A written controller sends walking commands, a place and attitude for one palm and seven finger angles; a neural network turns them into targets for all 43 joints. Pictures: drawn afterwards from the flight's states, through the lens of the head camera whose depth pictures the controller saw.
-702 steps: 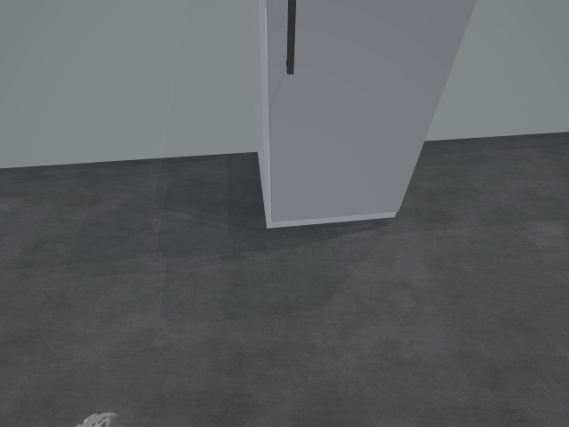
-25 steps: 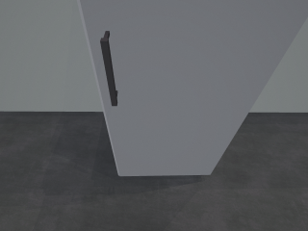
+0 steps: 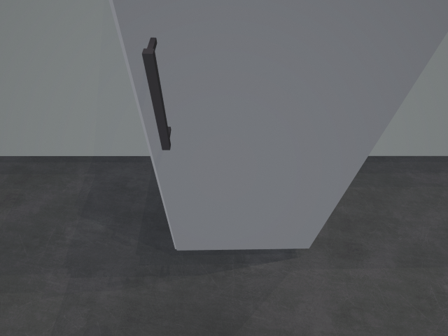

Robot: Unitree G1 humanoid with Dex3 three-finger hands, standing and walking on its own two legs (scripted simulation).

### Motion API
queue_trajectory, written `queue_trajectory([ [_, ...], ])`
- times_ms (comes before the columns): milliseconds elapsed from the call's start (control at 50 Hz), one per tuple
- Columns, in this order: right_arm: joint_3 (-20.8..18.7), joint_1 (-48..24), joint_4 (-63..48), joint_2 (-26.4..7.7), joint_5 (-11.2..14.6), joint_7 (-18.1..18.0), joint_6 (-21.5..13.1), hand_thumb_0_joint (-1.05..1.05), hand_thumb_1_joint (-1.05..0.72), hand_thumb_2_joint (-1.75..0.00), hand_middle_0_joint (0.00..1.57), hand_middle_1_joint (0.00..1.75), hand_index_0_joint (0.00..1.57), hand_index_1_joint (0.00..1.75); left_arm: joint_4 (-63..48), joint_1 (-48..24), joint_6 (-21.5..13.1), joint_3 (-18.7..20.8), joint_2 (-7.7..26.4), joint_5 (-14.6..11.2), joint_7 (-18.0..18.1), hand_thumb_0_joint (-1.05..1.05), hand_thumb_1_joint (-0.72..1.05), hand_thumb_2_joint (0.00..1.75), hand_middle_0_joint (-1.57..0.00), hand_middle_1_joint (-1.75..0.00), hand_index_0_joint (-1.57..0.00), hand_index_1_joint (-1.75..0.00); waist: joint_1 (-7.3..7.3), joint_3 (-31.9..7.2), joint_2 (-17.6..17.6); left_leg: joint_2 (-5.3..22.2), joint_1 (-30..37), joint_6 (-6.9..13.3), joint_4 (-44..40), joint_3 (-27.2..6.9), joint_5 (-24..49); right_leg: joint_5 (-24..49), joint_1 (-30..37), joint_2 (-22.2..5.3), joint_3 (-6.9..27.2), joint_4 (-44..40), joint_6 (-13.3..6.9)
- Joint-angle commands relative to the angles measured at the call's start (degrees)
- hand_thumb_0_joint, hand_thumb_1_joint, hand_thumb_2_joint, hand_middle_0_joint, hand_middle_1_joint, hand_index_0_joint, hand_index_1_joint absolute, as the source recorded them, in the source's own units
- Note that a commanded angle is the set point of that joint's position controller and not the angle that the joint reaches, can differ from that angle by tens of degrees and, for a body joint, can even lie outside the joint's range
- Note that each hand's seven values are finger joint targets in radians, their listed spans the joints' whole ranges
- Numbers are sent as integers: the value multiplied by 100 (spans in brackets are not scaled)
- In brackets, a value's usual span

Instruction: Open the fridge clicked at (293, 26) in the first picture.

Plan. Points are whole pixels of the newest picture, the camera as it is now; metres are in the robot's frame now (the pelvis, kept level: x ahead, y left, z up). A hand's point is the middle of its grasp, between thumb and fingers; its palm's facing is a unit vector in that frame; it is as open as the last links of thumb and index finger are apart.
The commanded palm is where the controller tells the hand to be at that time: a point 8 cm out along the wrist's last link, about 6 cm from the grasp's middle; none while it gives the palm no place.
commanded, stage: raise the hand to about handle height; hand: left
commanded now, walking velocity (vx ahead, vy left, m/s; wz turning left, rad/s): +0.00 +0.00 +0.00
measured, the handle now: (160, 100) +0.52 +0.17 +0.14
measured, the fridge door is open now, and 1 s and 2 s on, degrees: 0 0 0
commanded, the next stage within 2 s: none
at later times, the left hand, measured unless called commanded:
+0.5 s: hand (103, 331) +0.13 +0.19 +0.00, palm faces +0.30 -0.95 -0.07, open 9.4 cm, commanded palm +0.13 +0.24 +0.01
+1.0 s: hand (98, 261) +0.21 +0.21 +0.06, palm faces +0.07 -1.00 -0.03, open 12.4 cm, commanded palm +0.18 +0.27 +0.09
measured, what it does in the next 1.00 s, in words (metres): stands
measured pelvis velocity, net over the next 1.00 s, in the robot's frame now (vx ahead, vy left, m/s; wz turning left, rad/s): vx -0.01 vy -0.03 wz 0.02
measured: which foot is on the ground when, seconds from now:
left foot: down 0.00-1.00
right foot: down 0.00-1.00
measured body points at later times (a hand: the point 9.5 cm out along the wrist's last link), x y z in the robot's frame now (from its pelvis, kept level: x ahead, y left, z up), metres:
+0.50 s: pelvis -0.02 -0.05 -0.06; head +0.01 -0.04 +0.38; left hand +0.11 +0.24 +0.01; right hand +0.23 -0.26 -0.10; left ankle +0.00 +0.07 -0.74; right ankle +0.00 -0.12 -0.74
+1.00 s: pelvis -0.01 -0.03 -0.03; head +0.01 -0.03 +0.42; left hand +0.20 +0.27 +0.06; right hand +0.16 -0.29 -0.10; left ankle +0.00 +0.07 -0.74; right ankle +0.00 -0.12 -0.74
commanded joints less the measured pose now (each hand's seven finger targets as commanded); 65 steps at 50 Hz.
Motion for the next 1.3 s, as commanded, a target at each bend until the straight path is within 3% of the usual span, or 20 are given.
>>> queue_trajectory([
  [0,-118,-209,-1471,-935,231,10,-1391,0,-90,-90,20,30,20,30,-4316,-62,-803,-457,-110,-492,433,0,81,86,-21,-36,-21,-36,-189,-1308,446,747,789,-688,-562,-901,2040,-391,-794,28,-135,716,-157],
  [40,-185,-563,-2013,-1156,274,-13,-1534,0,-90,-90,20,30,20,30,-4757,-399,-1061,-441,-115,-636,223,0,76,84,-21,-39,-21,-39,-212,-263,-99,574,-169,-543,-304,-975,385,-339,-1005,-8,-157,482,-146],
  [60,-274,-553,-2165,-1359,195,55,-1567,0,-90,-90,20,30,20,30,-4641,-756,-1390,-26,290,-695,132,0,74,83,-21,-40,-21,-40,-285,-142,-680,427,-664,-440,8,-1034,-206,-420,-1221,-5,-183,309,-128],
  [120,-439,-768,-2513,-1325,75,239,-1498,0,-90,-90,20,30,20,30,-3194,928,-2455,395,-58,-996,-589,0,67,80,-22,-45,-22,-45,90,48,-1743,318,-1839,-433,902,-893,-522,-909,-2103,102,-360,959,-149],
  [140,-502,-751,-2654,-1300,99,359,-1431,0,-90,-90,20,30,20,30,-2834,1622,-2837,676,-5,-1143,-991,0,64,79,-22,-47,-22,-47,355,-93,-1385,229,-2026,-519,1124,-770,-293,-771,-2046,117,-329,1225,-243],
  [180,-561,-1087,-3012,-1374,40,520,-1370,0,-90,-90,20,30,20,30,-3152,1651,-3620,909,252,-1432,-1820,0,60,77,-22,-50,-22,-50,422,-509,-624,135,-2269,-608,1758,-579,-50,-318,-2237,46,-246,1892,-344],
  [240,-601,-1214,-3623,-1380,101,574,-1145,0,-90,-90,20,30,20,30,-3719,1658,-3332,1640,1146,-1301,-2081,0,53,74,-23,-54,-23,-54,727,-1271,102,24,-2639,-453,2002,-343,24,18,-1919,-3,-20,2264,-320],
  [320,-508,-1075,-4095,-1173,116,392,-1041,0,-90,-90,20,30,20,30,-6120,87,-3163,1855,1400,-1510,-1612,0,43,70,-23,-60,-23,-60,408,-2091,778,90,-2329,-272,2212,-397,-143,-326,-1910,5,318,2091,-223],
  [380,-423,-730,-3807,-1142,89,254,-1125,0,-90,-90,20,30,20,30,-7149,-714,-3647,1477,1228,-1480,-1269,0,36,67,-24,-64,-24,-64,-105,-1895,814,236,-1994,-202,2407,-679,-153,-368,-2399,120,345,2017,-221],
  [440,-281,-708,-3487,-1291,146,127,-1327,0,-90,-90,20,30,20,30,-6917,-1048,-3895,832,1018,-1495,-1630,0,29,64,-24,-69,-24,-69,-443,-1513,788,288,-2063,-132,2666,-777,-260,-424,-2666,125,434,1933,-178],
  [520,-224,-674,-3266,-1379,314,-116,-1409,0,-90,-90,20,30,20,30,-5371,-1007,-3110,1002,1520,-1563,-2476,0,20,60,-25,-75,-25,-75,-511,-980,-216,270,-2731,-135,2617,-741,-824,-1338,-2315,-18,855,1194,-2],
  [600,-154,-978,-3470,-1307,358,-226,-1243,0,-90,-90,20,30,20,30,-4610,-803,-1736,2244,2307,-1909,-2733,0,11,56,-26,-81,-26,-81,157,-1709,-391,198,-2705,-204,2355,-713,-448,-945,-1013,-409,1290,852,172],
  [660,-95,-1106,-3593,-1114,299,-144,-1218,0,-90,-90,20,30,20,30,-5037,-629,-1499,3002,2370,-2284,-2360,0,4,53,-26,-86,-26,-86,530,-2246,-186,215,-2477,-322,2172,-792,126,599,-169,-569,1313,1039,296],
  [760,-175,-824,-3386,-1075,266,29,-1467,0,-90,-90,20,30,20,30,-5584,-614,-2137,2656,1891,-2116,-1988,0,-8,48,-27,-93,-27,-93,333,-1841,-57,242,-2008,-304,1855,-669,700,2293,-308,-375,987,1259,370],
  [840,-245,-691,-3267,-1318,354,-48,-1587,0,-90,-90,20,30,20,30,-5001,-996,-2011,1970,1591,-1976,-2399,0,-17,44,-28,-99,-28,-99,24,-967,-283,273,-1848,-208,1697,-662,334,955,-1115,-214,837,900,345],
  [940,-248,-807,-3278,-1408,368,-261,-1676,0,-90,-90,20,30,20,30,-5526,-1863,-1740,2642,2570,-2028,-2441,0,-29,39,-29,-107,-29,-107,247,-1555,222,264,-1224,-163,1288,-692,305,32,-749,-113,599,670,50],
  [1040,-126,-837,-3218,-1292,322,-227,-1769,0,-90,-90,20,30,20,30,-5988,-2172,-1830,2787,2528,-1957,-1986,0,-41,34,-29,-114,-29,-114,338,-1731,710,282,-517,-236,868,-790,873,765,-554,101,29,853,-156],
  [1080,-80,-873,-3186,-1262,349,-202,-1768,0,-90,-90,20,30,20,30,-5743,-2349,-1649,2540,2298,-1915,-1999,0,-45,32,-30,-117,-30,-117,270,-1402,959,296,-401,-302,716,-824,899,773,-690,121,-69,798,-167],
  [1160,-37,-916,-3205,-1337,423,-266,-1664,0,-90,-90,20,30,20,30,-5027,-2596,-844,2282,2241,-1840,-2309,0,-50,30,-30,-120,-30,-120,244,-905,497,341,-443,-308,433,-919,615,592,-707,127,-98,538,-145],
  [1280,81,-1137,-3355,-1256,433,-319,-1486,0,-90,-90,20,30,20,30,-5436,-3703,-148,2656,2804,-1765,-2367,0,-50,30,-30,-120,-30,-120,321,-1239,489,368,7,-394,157,-1112,681,470,-444,145,-118,335,-177],
])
